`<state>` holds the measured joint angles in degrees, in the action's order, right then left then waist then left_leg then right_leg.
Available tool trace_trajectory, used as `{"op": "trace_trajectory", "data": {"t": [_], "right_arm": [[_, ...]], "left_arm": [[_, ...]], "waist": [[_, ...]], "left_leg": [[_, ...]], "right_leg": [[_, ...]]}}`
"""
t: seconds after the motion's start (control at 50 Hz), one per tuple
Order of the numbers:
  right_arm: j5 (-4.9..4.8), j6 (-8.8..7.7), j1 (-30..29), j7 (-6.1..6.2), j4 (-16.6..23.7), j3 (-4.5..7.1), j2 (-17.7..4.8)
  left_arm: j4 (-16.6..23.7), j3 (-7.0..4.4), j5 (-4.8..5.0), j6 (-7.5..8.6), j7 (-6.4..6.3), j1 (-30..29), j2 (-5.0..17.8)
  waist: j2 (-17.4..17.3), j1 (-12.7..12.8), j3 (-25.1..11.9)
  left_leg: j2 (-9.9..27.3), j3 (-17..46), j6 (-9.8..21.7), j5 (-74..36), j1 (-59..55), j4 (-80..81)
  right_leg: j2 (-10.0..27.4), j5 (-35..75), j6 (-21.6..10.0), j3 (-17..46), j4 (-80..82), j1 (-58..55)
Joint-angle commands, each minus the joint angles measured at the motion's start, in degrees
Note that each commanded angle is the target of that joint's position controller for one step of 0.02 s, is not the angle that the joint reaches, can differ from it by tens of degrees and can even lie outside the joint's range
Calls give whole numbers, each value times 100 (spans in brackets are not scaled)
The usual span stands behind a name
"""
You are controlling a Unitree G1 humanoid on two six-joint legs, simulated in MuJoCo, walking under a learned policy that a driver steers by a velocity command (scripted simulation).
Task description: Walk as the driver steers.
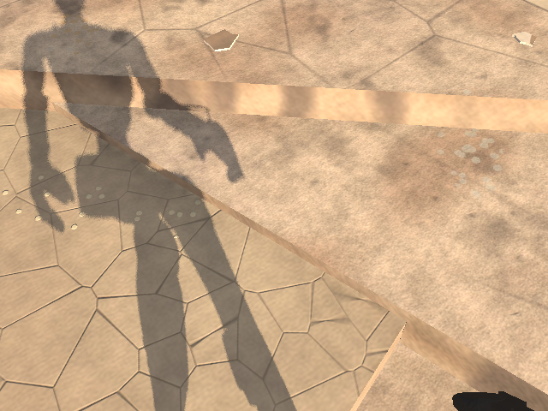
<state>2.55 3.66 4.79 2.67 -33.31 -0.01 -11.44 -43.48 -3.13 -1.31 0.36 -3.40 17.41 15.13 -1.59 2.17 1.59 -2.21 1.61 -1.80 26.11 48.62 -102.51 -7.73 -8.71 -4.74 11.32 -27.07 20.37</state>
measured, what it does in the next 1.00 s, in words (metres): walks ahead, turning right: left foot 0.12 m higher, then right foot 0.12 m lower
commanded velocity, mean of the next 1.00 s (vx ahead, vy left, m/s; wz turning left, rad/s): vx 0.39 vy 0.00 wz -0.38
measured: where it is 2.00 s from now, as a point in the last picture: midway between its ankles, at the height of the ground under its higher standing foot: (402, 288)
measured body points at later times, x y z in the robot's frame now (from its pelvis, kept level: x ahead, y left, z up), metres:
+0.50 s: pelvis +0.05 +0.06 +0.08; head +0.05 +0.08 +0.53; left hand +0.30 +0.29 -0.01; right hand +0.08 -0.22 -0.01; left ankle +0.03 +0.22 -0.62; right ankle -0.02 -0.04 -0.54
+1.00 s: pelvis +0.22 -0.10 -0.01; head +0.23 -0.12 +0.44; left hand +0.28 +0.13 -0.14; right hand +0.32 -0.35 -0.11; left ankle +0.31 -0.01 -0.49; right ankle +0.11 -0.14 -0.74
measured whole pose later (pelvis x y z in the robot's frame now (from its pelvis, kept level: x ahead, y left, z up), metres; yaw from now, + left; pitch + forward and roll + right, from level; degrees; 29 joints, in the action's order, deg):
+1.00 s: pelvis +0.22 -0.10 -0.01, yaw -21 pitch +2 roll +0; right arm 1.1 0.6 7.4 0.1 -37.7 -0.2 -7.7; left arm -54.2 0.0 -1.6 3.9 -0.4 28.0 9.7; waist -2.6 -1.5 -1.1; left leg -3.0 1.3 5.2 22.5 61.6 -108.6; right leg -2.4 -21.8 -4.3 -6.5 -25.1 5.5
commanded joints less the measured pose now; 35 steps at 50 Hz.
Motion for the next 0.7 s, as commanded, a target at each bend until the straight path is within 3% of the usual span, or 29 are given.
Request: {"op": "trace_trajectory", "data": {"t": [0.02,0.06,0.08,0.1,0.12,0.14,0.16,0.18,0.2,0.22,0.24,0.26,0.28,0.3,0.32,0.34,0.38,0.42,0.52,0.6,0.64,0.66,0.68,0.7], "right_arm": [[105,-39,-220,-19,827,42,-272],[170,-34,-485,-48,1086,29,-251],[161,-56,-590,-47,1188,27,-280],[165,-82,-563,-64,1288,-24,-184],[138,-105,-429,-94,1326,-66,-145],[54,-111,-435,-115,1386,-106,-71],[-51,-125,-184,-124,1317,-93,-144],[-180,-97,287,-122,1043,-72,-102],[-207,-103,1310,-116,670,11,-174],[62,-168,1990,-71,404,372,-1367],[192,-288,1556,-1,521,550,-1733],[203,-332,462,33,753,339,-1117],[180,-328,-236,64,801,272,-862],[155,-363,-399,63,663,261,-721],[102,-418,-334,39,505,230,-564],[79,-448,-326,-29,443,243,-511],[1,-544,103,-100,265,288,-500],[25,-647,660,-80,44,411,-769],[81,-844,1275,25,-187,565,-1058],[151,-834,1299,101,-249,619,-1210],[148,-768,1200,125,-295,619,-1169],[114,-738,1214,107,-348,618,-1154],[66,-698,1153,68,-361,623,-1124],[-27,-647,1043,36,-358,619,-1055]], "left_arm": [[308,-287,-24,86,-50,327,961],[369,-349,-51,116,-38,351,980],[393,-377,-52,138,-32,361,1000],[465,-396,-60,138,-74,242,988],[508,-413,-66,123,-78,82,1015],[540,-418,-43,65,-72,-16,987],[670,-448,11,20,-47,-391,1008],[670,-430,44,-133,49,-455,962],[751,-422,91,-217,148,-662,793],[1491,-341,206,-215,265,-1835,441],[1697,-242,-61,-70,245,-2001,119],[1436,-214,-168,-37,270,-1411,117],[1212,-271,-140,-99,295,-855,334],[985,-396,-102,-163,367,-386,663],[782,-465,-123,-236,442,-32,791],[749,-456,-82,-333,501,39,756],[912,-384,-33,-403,600,-404,647],[1066,-353,-69,-347,654,-857,623],[1325,-410,-89,-281,716,-1747,782],[1399,-291,-27,-251,852,-2139,636],[1187,-210,66,-234,901,-1895,493],[953,-232,96,-217,884,-1416,529],[645,-278,69,-192,827,-782,608],[219,-329,-18,-145,742,143,668]], "waist": [[682,-66,-901],[898,34,-786],[869,53,-670],[794,-35,-683],[744,-178,-689],[876,-188,-587],[1035,-355,-587],[1127,-512,-644],[765,-1010,-478],[-2036,-1545,-68],[-2980,-1444,134],[-1542,-634,297],[-1044,-73,367],[-828,243,142],[-731,428,51],[-773,488,22],[-378,221,224],[-238,-101,268],[-703,-638,104],[-818,-867,85],[-743,-762,-8],[-566,-584,-114],[-214,-300,-251],[323,147,-534]], "left_leg": [[121,468,49,160,707,127],[157,621,123,505,1011,141],[210,719,154,603,1149,250],[331,1065,264,1091,738,763],[373,1004,315,1262,234,1431],[350,780,323,1946,-282,2494],[349,716,395,2075,-1490,3432],[-69,-218,407,2522,-2688,4383],[-299,-373,527,1242,-4018,5442],[1112,2600,963,2682,-4369,7678],[2110,5487,1279,3456,-3580,8641],[2042,5193,1345,3547,-2603,8555],[1870,4024,1080,2920,-1846,8178],[1590,2862,871,2121,-1717,7665],[1302,1888,746,1520,-1547,7294],[1227,1337,686,1303,-1432,7252],[1402,1106,714,1086,-1799,7298],[1655,1194,824,731,-2743,7383],[2187,1015,878,-270,-4464,7367],[2192,434,749,-900,-4422,7283],[1873,-151,598,-1304,-3898,7073],[1782,-277,608,-1453,-3718,6702],[1655,-443,612,-1578,-3666,6019],[1367,-765,563,-1726,-3563,4856]], "right_leg": [[1569,-44,-1387,2206,576,-1242],[1561,-1856,-1451,2676,912,-1302],[1587,-2267,-1450,2838,995,-1343],[1675,-2326,-1303,2930,1043,-1072],[1541,-2503,-1130,2760,1119,-761],[1413,-2932,-1013,2618,1345,-404],[1313,-2562,-806,2191,1344,285],[1053,-2595,-730,1592,1471,1000],[692,-3139,-471,1316,1014,1901],[-439,-3251,181,64,-1364,3754],[-253,-2698,498,618,-3755,4040],[-81,-1810,420,892,-4730,3438],[85,-1182,445,461,-5108,2826],[216,-553,536,38,-5331,2235],[163,-80,661,-296,-5665,1750],[110,131,709,-491,-5988,1529],[178,302,633,-466,-5899,1801],[221,388,526,-387,-5412,2283],[526,248,547,-200,-3638,2811],[867,200,567,-476,-1613,1976],[1054,702,499,-943,-447,652],[1085,1141,449,-1077,-216,-41],[1061,1527,396,-1236,100,-597],[880,2180,345,-1570,653,-1487]]}}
